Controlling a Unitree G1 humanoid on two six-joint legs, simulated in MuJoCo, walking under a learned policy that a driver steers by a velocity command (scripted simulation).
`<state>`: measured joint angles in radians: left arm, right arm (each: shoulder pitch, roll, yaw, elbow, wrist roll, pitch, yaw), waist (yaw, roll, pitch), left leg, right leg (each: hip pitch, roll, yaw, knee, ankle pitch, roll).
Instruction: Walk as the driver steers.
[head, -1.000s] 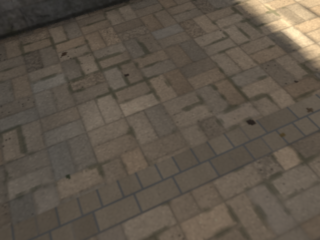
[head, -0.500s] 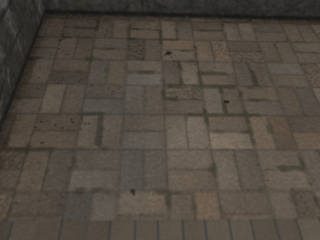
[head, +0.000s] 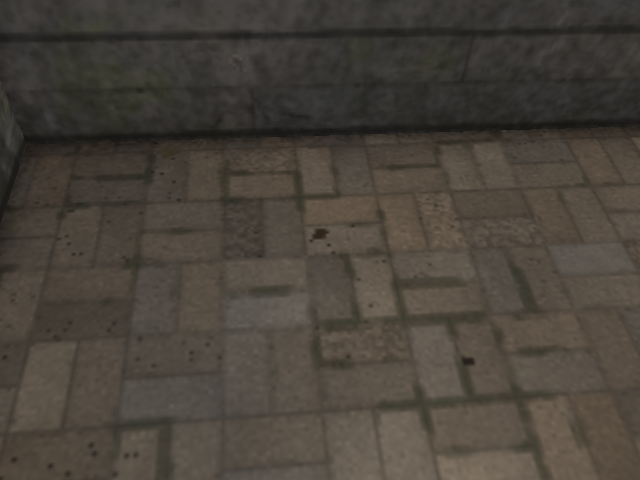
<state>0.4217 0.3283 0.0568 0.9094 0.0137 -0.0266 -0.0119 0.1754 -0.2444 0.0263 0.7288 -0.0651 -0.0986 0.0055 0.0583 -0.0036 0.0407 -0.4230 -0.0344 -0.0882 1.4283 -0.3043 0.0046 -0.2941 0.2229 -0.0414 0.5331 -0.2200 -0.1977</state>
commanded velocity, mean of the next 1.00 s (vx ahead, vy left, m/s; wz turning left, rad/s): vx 0.67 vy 0.00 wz -0.67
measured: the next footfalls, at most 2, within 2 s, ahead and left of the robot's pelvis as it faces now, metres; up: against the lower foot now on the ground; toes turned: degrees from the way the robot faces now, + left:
left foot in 0.28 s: +0.50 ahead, +0.18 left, +0.00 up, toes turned -17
right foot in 0.68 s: +0.78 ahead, -0.17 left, +0.00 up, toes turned -38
